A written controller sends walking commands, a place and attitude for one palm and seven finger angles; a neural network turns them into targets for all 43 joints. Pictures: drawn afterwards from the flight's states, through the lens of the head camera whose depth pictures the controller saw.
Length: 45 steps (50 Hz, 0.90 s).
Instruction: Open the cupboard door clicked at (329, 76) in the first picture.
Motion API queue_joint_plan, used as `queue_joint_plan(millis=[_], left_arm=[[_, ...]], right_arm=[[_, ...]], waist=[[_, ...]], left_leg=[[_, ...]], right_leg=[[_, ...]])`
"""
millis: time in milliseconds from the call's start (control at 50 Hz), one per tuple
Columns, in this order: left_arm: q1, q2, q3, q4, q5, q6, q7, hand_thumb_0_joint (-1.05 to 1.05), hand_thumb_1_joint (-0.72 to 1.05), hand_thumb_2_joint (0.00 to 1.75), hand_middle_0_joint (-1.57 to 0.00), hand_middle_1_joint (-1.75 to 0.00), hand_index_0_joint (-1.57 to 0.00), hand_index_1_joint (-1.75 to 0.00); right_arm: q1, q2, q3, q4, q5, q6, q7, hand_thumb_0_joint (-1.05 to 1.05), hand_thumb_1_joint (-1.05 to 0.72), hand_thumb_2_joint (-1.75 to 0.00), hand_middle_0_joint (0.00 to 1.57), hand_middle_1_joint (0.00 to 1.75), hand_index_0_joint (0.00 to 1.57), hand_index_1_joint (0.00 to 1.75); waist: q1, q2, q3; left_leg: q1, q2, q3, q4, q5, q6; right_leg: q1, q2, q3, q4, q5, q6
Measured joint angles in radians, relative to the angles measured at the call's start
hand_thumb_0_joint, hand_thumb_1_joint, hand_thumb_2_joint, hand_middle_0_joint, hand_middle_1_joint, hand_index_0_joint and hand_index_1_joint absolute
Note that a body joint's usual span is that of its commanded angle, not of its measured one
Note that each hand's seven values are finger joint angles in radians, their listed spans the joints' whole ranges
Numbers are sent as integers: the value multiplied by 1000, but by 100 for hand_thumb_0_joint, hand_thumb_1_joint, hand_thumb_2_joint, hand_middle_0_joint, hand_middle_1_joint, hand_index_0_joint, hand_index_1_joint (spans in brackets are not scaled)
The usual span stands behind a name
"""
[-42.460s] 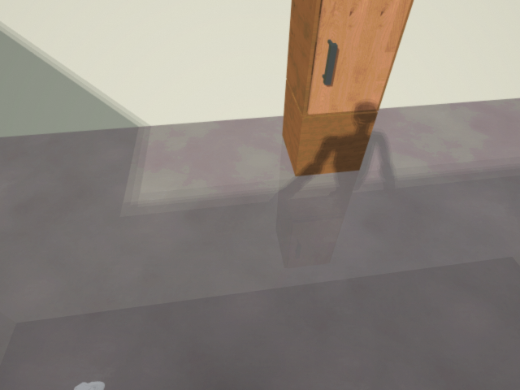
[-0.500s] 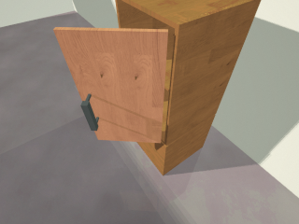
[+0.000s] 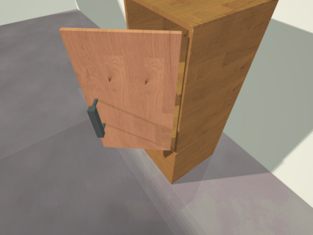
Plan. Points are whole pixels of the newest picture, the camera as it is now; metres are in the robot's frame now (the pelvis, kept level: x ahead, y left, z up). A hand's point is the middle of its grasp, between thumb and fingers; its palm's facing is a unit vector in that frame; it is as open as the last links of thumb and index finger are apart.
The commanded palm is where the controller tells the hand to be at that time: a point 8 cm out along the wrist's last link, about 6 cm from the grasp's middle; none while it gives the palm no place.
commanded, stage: look again from close up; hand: left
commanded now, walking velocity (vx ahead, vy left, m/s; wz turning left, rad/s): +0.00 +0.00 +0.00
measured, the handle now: (98, 118) +0.54 +0.27 -0.09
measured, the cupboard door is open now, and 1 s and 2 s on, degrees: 51 51 51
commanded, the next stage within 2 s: raise the hand with hooked fingers in 0.08 s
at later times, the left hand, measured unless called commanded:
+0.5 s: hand (91, 216) +0.17 +0.18 -0.04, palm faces -0.02 -1.00 +0.01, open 8.0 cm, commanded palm +0.12 +0.25 -0.07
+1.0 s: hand (71, 224) +0.16 +0.24 -0.08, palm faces -0.02 -1.00 -0.03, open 11.0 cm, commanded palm +0.14 +0.30 -0.07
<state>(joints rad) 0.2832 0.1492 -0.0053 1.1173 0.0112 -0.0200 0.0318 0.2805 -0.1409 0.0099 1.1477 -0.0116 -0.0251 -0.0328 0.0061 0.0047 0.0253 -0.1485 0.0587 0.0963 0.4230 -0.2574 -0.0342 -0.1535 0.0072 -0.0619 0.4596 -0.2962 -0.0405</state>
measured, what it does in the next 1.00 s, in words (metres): lowers itself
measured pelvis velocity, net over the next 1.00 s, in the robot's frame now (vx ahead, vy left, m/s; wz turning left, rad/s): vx -0.08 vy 0.03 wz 0.03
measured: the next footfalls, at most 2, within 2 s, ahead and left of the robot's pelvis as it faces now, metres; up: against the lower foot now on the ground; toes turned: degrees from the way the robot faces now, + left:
none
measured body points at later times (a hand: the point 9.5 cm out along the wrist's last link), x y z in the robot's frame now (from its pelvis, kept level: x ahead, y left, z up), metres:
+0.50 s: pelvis -0.04 +0.01 -0.07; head +0.00 +0.02 +0.38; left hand +0.17 +0.23 -0.03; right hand +0.17 -0.25 -0.11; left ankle -0.02 +0.14 -0.74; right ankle -0.03 -0.09 -0.74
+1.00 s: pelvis -0.08 +0.03 -0.11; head +0.00 +0.04 +0.33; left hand +0.16 +0.29 -0.07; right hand +0.09 -0.19 -0.21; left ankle -0.02 +0.14 -0.74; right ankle -0.03 -0.09 -0.74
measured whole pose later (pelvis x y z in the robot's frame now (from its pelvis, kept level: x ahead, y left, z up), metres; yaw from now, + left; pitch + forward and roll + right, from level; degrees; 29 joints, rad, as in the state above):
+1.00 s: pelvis -0.08 +0.03 -0.11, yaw +2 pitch +17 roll -3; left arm 0.26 0.27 0.22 0.11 -0.30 -0.34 -0.36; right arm 0.26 -0.20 0.04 0.57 0.03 -0.21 -0.05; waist -0.01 0.04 -0.14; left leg -1.06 0.06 0.00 1.27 -0.51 0.02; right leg -0.99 -0.03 -0.12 1.22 -0.52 -0.02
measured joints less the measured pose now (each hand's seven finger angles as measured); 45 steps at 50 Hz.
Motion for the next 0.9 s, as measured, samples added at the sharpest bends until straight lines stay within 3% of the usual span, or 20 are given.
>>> queue_joint_plan(millis=[200, 220, 240, 260, 320, 360, 460, 500, 520, 580, 660, 720, 800, 900], left_arm=[[-2, -2, -1, 1, 2, -6, 7, 1, 91, 90, -20, -29, -20, -30], [47, 1, 1, -148, -40, 56, 15, 2, 92, 90, -20, -30, -20, -30], [106, 12, 13, -325, -70, 73, 22, 3, 93, 90, -20, -30, -20, -31], [153, 22, 14, -475, -94, 51, 38, 4, 94, 89, -20, -30, -20, -31], [174, 29, 26, -760, -157, -46, 44, 4, 92, 88, -20, -31, -20, -32], [116, 22, 56, -820, -177, -162, 0, 4, 89, 87, -20, -33, -20, -34], [10, -4, 110, -843, -238, -497, -240, 2, 79, 84, -20, -39, -20, -40], [3, -4, 115, -846, -244, -588, -346, 2, 74, 82, -21, -41, -21, -42], [8, -1, 116, -852, -249, -603, -382, 1, 71, 81, -21, -43, -21, -44], [45, 12, 119, -890, -269, -550, -421, 1, 64, 78, -22, -47, -22, -48], [108, 35, 141, -982, -270, -466, -372, 2, 54, 74, -23, -53, -23, -54], [120, 64, 155, -1063, -265, -457, -350, 2, 47, 71, -23, -57, -23, -58], [52, 95, 162, -1086, -278, -440, -380, 2, 37, 67, -24, -63, -24, -64], [-30, 117, 186, -1037, -298, -341, -414, 1, 26, 62, -25, -71, -25, -72]], right_arm=[[-13, -12, -4, -6, 3, 3, 3, 1, -91, -90, 20, 30, 20, 30], [-1, -22, 2, -50, 16, -4, -2, 1, -92, -90, 20, 30, 20, 30], [20, -31, 4, -98, 24, -42, -16, 1, -92, -90, 20, 30, 20, 30], [40, -40, -1, -141, 35, -89, -28, 1, -92, -90, 20, 30, 20, 30], [44, -84, -20, -249, 49, -193, -44, 2, -92, -90, 20, 30, 20, 30], [13, -111, -36, -316, 36, -230, -38, 2, -92, -90, 20, 30, 20, 30], [-89, -140, -80, -480, 21, -271, 14, 1, -91, -90, 20, 30, 20, 30], [-122, -149, -94, -545, 22, -270, 32, 1, -91, -90, 20, 30, 20, 30], [-137, -153, -98, -576, 24, -263, 35, 1, -91, -90, 20, 30, 20, 30], [-164, -156, -96, -657, 33, -232, 30, 1, -91, -90, 20, 30, 20, 30], [-173, -131, -68, -700, 34, -205, 9, 1, -91, -90, 19, 30, 20, 30], [-158, -101, -29, -688, 27, -201, -3, 1, -90, -90, 20, 30, 20, 30], [-130, -68, 24, -636, 28, -201, -12, 1, -90, -90, 20, 30, 20, 30], [-77, -46, 49, -591, 37, -186, -17, 1, -90, -90, 20, 30, 21, 30]], waist=[[1, 4, 1], [2, 10, 8], [8, 8, 11], [8, 9, 4], [-18, 29, -25], [-32, 33, -64], [-17, -17, -153], [-7, -36, -171], [-1, -44, -176], [17, -53, -181], [39, -35, -168], [49, -16, -163], [46, 15, -158], [14, 34, -156]], left_leg=[[-18, 3, 2, 25, -9, 5], [-26, 6, -8, 39, -23, 10], [-27, 2, -8, 42, -25, 4], [-37, -5, -10, 49, -25, 5], [-114, -26, -39, 115, -36, 20], [-218, -34, -51, 197, -57, 26], [-507, -26, -32, 465, -150, 26], [-613, -20, -32, 581, -192, 24], [-657, -18, -33, 634, -211, 30], [-758, -13, -47, 760, -260, 30], [-833, -3, -83, 855, -288, 24], [-873, 2, -112, 888, -291, 23], [-915, 3, -136, 903, -279, 27], [-928, 3, -125, 882, -260, 38]], right_leg=[[-4, 1, 1, -7, 4, 8], [-11, 5, 2, 1, 4, 9], [-20, 2, 6, 18, -1, 10], [-32, -5, 5, 35, -9, 10], [-92, -30, -23, 99, -37, 20], [-191, -45, -33, 183, -64, 23], [-497, -56, -5, 467, -157, 20], [-603, -56, 0, 583, -200, 16], [-647, -57, 1, 634, -218, 14], [-738, -58, -7, 750, -261, 3], [-787, -51, -39, 814, -287, 6], [-806, -45, -67, 824, -284, 1], [-829, -41, -89, 816, -266, 2], [-844, -41, -79, 791, -240, 12]])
